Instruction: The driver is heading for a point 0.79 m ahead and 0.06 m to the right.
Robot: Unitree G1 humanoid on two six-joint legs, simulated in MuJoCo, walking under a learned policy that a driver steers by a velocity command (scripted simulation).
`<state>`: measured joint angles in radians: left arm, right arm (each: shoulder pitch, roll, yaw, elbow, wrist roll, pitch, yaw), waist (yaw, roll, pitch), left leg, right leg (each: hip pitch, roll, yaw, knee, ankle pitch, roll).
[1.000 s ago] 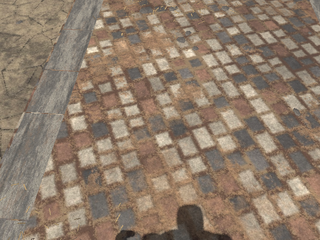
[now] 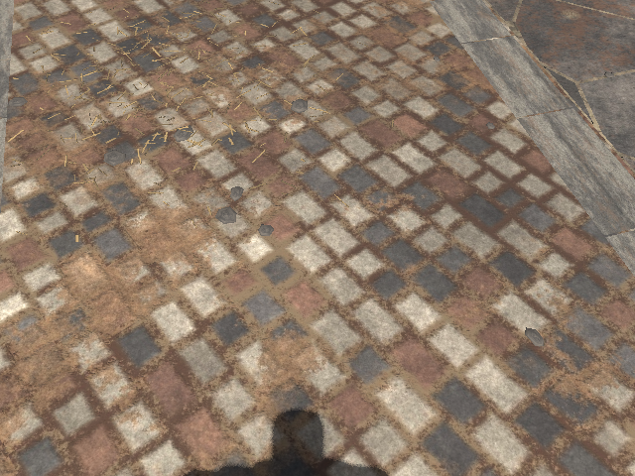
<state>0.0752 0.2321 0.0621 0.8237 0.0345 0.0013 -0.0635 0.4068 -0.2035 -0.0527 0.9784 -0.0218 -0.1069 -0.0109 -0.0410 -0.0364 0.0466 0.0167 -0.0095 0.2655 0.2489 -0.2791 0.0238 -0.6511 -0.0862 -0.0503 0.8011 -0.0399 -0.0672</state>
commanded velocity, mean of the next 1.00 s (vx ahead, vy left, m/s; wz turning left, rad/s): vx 0.50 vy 0.00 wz -0.17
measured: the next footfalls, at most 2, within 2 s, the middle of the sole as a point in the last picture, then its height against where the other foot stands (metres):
right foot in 0.14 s outside the picture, level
left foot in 0.72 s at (332, 421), level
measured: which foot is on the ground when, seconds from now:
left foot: down 0.00-0.16, up 0.18-0.70, down 0.72-1.00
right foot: up 0.00-0.12, down 0.14-0.74, up 0.76-1.00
